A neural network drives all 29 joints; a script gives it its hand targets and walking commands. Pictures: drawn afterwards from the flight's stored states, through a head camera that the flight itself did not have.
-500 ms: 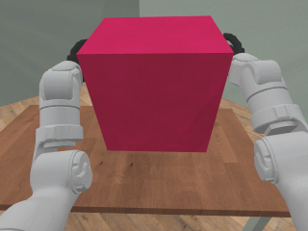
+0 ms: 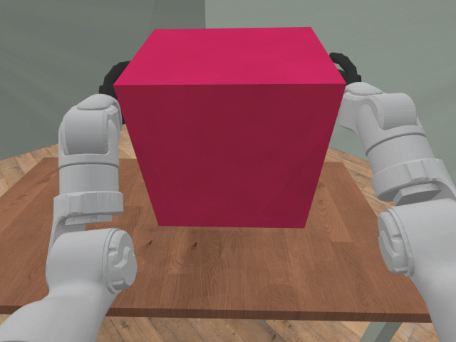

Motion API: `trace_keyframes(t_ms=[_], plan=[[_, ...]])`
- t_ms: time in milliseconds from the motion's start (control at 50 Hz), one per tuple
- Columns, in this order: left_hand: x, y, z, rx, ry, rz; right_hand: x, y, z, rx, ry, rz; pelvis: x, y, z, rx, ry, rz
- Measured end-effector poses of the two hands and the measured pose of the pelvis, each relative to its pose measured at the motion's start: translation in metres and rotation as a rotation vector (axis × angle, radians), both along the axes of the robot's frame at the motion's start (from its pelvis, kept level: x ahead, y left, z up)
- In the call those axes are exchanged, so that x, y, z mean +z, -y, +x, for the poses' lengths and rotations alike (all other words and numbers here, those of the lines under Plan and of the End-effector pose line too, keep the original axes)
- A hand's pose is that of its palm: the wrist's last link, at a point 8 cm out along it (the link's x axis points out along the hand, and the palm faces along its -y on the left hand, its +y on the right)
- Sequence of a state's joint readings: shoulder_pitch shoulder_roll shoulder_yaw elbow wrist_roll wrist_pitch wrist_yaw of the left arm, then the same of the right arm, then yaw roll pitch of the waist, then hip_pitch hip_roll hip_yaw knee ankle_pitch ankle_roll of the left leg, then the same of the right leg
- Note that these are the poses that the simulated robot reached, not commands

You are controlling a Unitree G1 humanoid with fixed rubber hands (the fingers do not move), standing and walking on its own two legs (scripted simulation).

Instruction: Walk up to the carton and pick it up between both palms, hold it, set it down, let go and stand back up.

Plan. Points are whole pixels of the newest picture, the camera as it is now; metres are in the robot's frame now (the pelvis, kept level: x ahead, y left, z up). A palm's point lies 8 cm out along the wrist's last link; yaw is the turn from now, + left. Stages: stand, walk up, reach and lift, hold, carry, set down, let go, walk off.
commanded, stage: hold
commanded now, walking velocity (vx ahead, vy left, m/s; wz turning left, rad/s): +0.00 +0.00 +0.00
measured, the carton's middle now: (231, 131) +0.40 +0.00 +0.26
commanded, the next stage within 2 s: none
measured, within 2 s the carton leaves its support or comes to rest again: neither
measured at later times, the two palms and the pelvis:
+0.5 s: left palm (109, 104) +0.35 +0.19 +0.33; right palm (351, 96) +0.35 -0.18 +0.34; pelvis -0.01 +0.01 +0.00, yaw +0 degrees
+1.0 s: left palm (113, 115) +0.35 +0.18 +0.31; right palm (347, 105) +0.36 -0.18 +0.32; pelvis +0.00 +0.01 +0.00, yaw +0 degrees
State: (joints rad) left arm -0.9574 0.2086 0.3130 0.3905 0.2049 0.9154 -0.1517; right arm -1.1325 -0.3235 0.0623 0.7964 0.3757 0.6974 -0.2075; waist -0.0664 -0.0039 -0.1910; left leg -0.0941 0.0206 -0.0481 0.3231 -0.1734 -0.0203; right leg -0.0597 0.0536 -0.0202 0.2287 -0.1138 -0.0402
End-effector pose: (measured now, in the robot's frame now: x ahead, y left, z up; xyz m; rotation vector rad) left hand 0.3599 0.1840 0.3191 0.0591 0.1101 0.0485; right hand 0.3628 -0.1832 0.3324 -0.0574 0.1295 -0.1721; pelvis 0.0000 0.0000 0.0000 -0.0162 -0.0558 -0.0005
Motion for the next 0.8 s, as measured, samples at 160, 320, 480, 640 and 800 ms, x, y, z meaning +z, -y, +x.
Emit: trace_keyframes(t_ms=[160, 320, 480, 640, 800], plan=[[-0.008, 0.003, -0.008, 0.000, -0.011, -0.007, -0.009, 0.003, -0.009, -0.004, -0.014, -0.014, 0.000, -0.003, -0.003, -0.008, 0.004, 0.001], [0.000, 0.000, -0.012, 0.006, -0.008, -0.017, -0.001, 0.000, -0.011, -0.001, -0.014, 0.007, 0.000, -0.004, -0.008, -0.008, -0.004, 0.001], [0.007, -0.001, -0.009, -0.003, -0.001, -0.011, 0.005, 0.000, -0.011, 0.005, -0.009, 0.013, 0.000, -0.006, -0.009, -0.007, -0.014, 0.001], [0.005, -0.003, -0.005, -0.004, -0.005, -0.009, 0.002, -0.002, -0.006, 0.011, -0.015, 0.004, 0.000, -0.006, -0.005, -0.008, -0.015, 0.001], [-0.005, -0.004, -0.003, 0.001, -0.009, -0.006, -0.006, -0.003, -0.003, 0.007, -0.020, -0.004, 0.000, -0.006, -0.002, -0.003, -0.008, -0.001]])
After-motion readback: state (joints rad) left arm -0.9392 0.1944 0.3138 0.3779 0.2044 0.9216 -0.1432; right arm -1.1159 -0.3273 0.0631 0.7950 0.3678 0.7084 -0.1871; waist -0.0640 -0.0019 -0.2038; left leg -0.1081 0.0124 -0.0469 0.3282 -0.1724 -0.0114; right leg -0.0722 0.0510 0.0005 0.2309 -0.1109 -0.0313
